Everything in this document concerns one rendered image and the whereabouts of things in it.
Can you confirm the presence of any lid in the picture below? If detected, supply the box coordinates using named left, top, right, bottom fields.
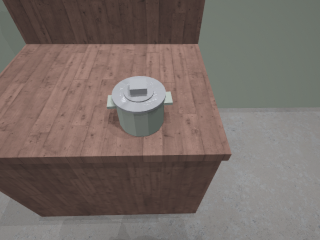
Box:
left=111, top=76, right=166, bottom=114

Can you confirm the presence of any pot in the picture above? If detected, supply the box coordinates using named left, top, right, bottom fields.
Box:
left=107, top=91, right=173, bottom=137

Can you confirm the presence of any table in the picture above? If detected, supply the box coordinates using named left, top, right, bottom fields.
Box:
left=0, top=0, right=232, bottom=217

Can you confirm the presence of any knob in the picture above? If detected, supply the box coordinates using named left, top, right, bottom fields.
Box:
left=129, top=78, right=148, bottom=95

